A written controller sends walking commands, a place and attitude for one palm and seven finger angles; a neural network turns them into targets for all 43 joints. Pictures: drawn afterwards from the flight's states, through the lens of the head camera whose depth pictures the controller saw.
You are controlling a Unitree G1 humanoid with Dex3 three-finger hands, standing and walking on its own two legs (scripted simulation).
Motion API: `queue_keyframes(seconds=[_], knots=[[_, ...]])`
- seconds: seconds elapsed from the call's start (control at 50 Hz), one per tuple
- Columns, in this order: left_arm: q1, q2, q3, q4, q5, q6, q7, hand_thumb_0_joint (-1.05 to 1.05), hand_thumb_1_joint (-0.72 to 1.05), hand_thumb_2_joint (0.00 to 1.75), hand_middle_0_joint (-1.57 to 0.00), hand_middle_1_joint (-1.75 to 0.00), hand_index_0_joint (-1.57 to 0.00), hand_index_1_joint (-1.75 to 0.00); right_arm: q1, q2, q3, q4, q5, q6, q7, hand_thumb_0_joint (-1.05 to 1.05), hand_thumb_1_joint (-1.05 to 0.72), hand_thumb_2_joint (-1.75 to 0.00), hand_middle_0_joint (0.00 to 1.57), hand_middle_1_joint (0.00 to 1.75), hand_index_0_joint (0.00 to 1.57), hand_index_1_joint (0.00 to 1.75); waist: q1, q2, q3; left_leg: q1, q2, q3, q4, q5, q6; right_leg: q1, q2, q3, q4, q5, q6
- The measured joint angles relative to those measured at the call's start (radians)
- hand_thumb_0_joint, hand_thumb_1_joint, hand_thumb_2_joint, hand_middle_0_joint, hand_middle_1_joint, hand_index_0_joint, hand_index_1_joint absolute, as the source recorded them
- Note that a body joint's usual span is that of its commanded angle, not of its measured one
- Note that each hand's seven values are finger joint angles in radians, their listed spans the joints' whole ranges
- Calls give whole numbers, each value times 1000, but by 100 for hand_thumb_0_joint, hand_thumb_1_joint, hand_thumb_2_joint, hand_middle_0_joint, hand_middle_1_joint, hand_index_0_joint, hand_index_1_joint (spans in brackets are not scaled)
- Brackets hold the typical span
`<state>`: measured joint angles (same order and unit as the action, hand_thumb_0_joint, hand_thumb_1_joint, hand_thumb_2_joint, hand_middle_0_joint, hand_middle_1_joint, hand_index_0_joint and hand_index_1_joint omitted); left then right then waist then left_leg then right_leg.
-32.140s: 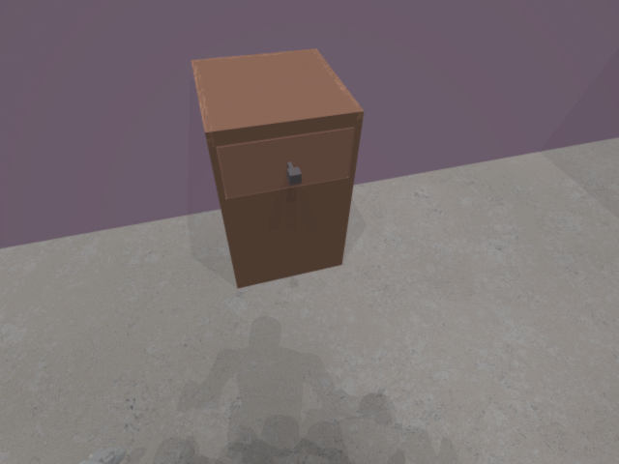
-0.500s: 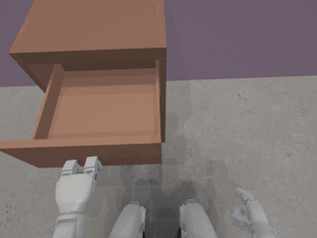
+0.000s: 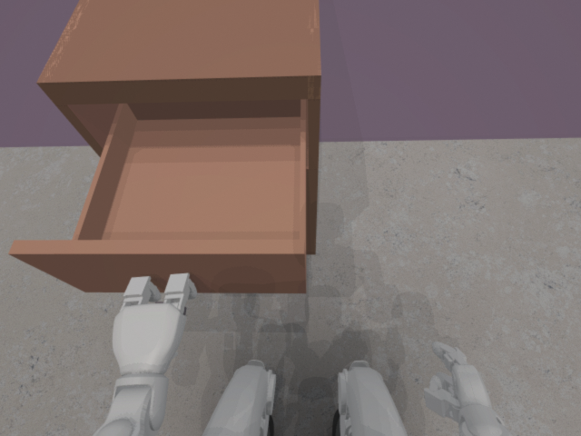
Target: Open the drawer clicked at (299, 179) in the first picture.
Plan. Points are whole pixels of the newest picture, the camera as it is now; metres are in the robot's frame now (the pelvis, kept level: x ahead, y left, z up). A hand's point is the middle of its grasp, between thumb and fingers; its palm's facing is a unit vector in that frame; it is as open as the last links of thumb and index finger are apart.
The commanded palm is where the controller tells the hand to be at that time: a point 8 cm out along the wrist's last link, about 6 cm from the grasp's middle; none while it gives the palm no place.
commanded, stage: open the thumb to release the handle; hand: left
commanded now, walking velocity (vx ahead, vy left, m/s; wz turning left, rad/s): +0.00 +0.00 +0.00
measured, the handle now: (171, 303) +0.29 +0.20 -0.05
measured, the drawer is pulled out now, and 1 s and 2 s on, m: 0.26 0.26 0.26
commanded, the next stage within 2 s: lift the hand off the handle in 0.24 s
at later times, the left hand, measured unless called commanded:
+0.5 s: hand (166, 333) +0.25 +0.21 -0.07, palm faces -0.04 -0.06 -1.00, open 13.5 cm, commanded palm +0.23 +0.22 -0.02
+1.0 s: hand (161, 326) +0.26 +0.21 -0.05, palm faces -0.06 -0.06 -1.00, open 13.4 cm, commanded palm +0.25 +0.21 +0.01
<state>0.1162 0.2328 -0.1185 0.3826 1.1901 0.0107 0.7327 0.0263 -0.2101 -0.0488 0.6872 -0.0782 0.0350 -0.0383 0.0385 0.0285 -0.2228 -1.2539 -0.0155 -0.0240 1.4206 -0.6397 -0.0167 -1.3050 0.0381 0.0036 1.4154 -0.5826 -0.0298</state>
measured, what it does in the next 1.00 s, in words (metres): stands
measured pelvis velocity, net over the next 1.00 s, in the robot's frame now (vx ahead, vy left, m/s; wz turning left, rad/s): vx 0.00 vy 0.01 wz -0.01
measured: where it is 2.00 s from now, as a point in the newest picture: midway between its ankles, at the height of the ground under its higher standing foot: outside the picture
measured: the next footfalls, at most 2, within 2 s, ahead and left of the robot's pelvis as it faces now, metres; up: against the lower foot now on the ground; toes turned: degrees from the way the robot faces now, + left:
none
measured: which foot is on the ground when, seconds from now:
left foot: down 0.00-1.00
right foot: down 0.00-1.00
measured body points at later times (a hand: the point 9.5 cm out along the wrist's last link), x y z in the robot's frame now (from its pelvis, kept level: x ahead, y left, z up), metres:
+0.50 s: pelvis -0.01 +0.00 +0.01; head +0.10 -0.02 +0.44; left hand +0.25 +0.21 -0.02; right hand +0.16 -0.25 -0.13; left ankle +0.01 +0.13 -0.59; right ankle +0.04 -0.10 -0.59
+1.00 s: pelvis +0.00 +0.01 +0.03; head +0.10 -0.01 +0.47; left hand +0.26 +0.21 +0.00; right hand +0.18 -0.23 -0.10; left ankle +0.01 +0.13 -0.59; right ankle +0.04 -0.10 -0.59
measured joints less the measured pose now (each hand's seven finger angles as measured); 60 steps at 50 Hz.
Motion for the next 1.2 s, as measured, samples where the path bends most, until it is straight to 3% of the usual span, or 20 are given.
queue_keyframes(seconds=[0.1, 0.24, 0.38, 0.46, 0.76, 1.2], knots=[[-25, 2, 3, 40, -22, 8, -24, 1, 16, 59, -36, -128, -39, -130, 14, 9, 8, 8, 9, -5, -11, 1, -91, -90, 20, 30, 20, 30, -9, -2, -3, 19, 3, -1, -23, 17, -4, 18, 3, 0, -21, 16, -3], [-50, 18, 19, 88, -21, -26, -27, 0, -23, 42, -33, -123, -38, -127, 38, -5, 6, 16, 13, -14, -17, 1, -91, -90, 20, 30, 20, 30, -22, -6, -7, 24, 6, -4, -30, 28, -6, 24, 5, -3, -31, 30, -6], [-62, 18, 23, 83, -20, -36, -15, 0, -42, 33, -32, -121, -37, -124, 45, -24, -14, 20, 13, -13, -11, 1, -91, -90, 20, 30, 20, 30, -23, 0, -3, 5, 5, -3, -11, 29, -2, 8, 4, -3, -19, 33, -1], [-56, 8, 14, 76, -31, -8, -22, 0, -46, 31, -32, -121, -36, -123, 43, -18, -14, 17, 17, -9, -11, 1, -91, -90, 20, 30, 20, 30, -28, 5, 4, 18, 4, 3, -23, 34, 3, 20, 4, 4, -30, 39, 4], [-87, 7, -14, 109, -22, 3, -19, 0, -49, 30, -32, -121, -37, -121, 42, 1, -2, 22, 14, -14, -10, 1, -91, -90, 20, 30, 20, 30, -22, 7, 3, 38, -2, 0, -48, 41, 10, 47, -2, 2, -62, 45, 11], [4, 12, -29, 25, -45, 37, -46, 0, -49, 30, -32, -120, -43, -121, 56, -7, 0, -12, 16, 3, -16, 1, -91, -90, 20, 30, 20, 30, -36, 7, 17, 182, 4, -2, -162, 56, 13, 194, 1, 3, -178, 60, 11]])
